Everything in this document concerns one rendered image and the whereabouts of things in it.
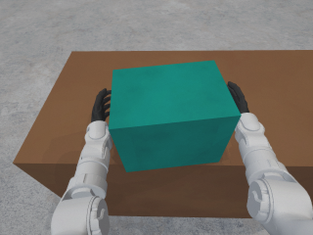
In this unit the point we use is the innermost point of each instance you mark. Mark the robot right hand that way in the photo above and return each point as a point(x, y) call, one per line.
point(238, 97)

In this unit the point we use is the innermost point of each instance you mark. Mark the robot left upper arm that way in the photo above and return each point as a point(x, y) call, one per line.
point(81, 216)

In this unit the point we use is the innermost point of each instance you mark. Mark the pedestal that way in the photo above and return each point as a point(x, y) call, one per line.
point(278, 89)

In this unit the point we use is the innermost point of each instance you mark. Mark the robot left hand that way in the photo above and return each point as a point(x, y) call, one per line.
point(99, 108)

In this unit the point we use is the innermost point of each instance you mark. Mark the right robot forearm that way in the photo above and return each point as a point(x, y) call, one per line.
point(257, 154)

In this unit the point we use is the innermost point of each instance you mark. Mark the robot right upper arm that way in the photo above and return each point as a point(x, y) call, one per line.
point(282, 207)

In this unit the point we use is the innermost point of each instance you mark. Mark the carton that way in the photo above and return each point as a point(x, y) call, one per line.
point(171, 115)

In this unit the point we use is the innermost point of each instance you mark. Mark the left robot forearm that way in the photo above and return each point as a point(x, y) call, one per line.
point(90, 177)

